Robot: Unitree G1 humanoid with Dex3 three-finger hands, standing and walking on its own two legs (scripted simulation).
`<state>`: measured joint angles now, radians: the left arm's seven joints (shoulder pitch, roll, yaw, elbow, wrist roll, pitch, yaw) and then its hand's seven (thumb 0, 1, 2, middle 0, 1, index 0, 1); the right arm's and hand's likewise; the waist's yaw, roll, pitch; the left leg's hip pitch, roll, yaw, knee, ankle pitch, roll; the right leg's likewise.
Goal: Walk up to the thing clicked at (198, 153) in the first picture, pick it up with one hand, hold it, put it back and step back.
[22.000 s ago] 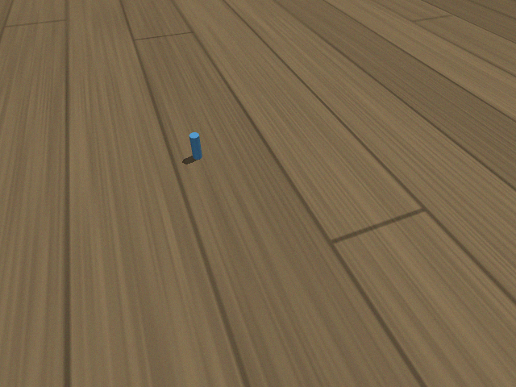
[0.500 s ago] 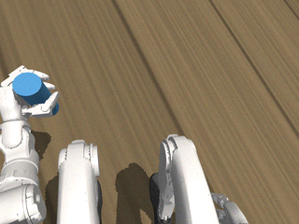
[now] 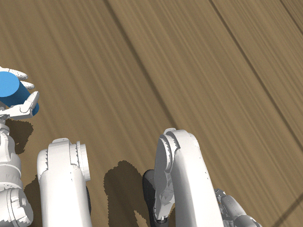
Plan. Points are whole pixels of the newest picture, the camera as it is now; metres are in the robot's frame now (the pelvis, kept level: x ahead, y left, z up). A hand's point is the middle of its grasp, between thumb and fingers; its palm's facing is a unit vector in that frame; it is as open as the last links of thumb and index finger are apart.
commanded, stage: crouch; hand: left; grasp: from the side
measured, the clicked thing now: (17, 98) +0.43 +0.28 -0.10
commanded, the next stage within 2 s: lower in 0.08 s
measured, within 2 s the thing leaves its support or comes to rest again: rests again in 1.46 s
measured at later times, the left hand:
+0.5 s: hand (29, 102) +0.43 +0.27 -0.14, palm faces +0.24 -0.97 +0.00, open 7.2 cm
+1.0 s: hand (35, 104) +0.44 +0.26 -0.18, palm faces +0.26 -0.97 +0.01, open 7.2 cm
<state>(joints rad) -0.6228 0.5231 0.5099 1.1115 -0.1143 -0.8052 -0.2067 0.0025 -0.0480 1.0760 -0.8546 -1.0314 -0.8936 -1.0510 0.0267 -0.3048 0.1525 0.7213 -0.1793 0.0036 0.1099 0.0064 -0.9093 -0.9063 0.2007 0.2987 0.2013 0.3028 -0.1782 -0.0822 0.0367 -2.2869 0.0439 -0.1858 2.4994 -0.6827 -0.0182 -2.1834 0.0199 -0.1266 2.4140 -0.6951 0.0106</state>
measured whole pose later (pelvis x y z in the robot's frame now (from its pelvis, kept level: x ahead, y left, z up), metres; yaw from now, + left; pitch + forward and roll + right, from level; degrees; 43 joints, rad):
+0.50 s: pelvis +0.00 +0.00 -0.02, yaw -3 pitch +21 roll -11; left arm -0.63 0.64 0.54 1.25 -0.12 -0.91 -0.18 0.00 -0.05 1.08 -0.86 -1.02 -0.90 -1.04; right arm -0.06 -0.33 0.29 0.67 -0.24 0.02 0.13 0.00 -0.92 -0.91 0.20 0.30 0.20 0.30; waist -0.22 -0.16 0.15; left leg -2.28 0.04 -0.26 2.59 -0.70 -0.02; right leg -2.15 0.04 -0.18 2.45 -0.68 0.03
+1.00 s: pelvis -0.01 +0.01 -0.03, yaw -6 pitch +15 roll -15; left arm -0.64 0.77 0.55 1.38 -0.12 -1.01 -0.12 0.00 -0.06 1.09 -0.86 -1.02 -0.90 -1.04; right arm -0.14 -0.36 0.44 0.61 -0.32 0.02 0.13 0.00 -0.92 -0.90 0.20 0.30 0.20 0.30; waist -0.25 -0.24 0.27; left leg -2.25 0.04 -0.34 2.65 -0.70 -0.01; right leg -2.09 0.07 -0.24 2.44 -0.66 0.05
